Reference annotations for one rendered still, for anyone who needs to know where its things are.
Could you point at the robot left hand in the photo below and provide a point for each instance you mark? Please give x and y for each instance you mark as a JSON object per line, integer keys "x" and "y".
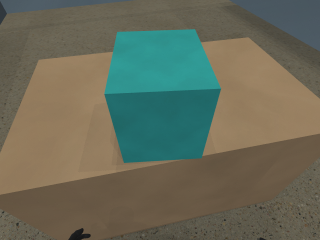
{"x": 77, "y": 235}

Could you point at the carton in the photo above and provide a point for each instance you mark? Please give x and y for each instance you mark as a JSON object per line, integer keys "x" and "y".
{"x": 161, "y": 93}

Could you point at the pedestal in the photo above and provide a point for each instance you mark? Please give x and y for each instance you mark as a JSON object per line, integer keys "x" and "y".
{"x": 61, "y": 167}

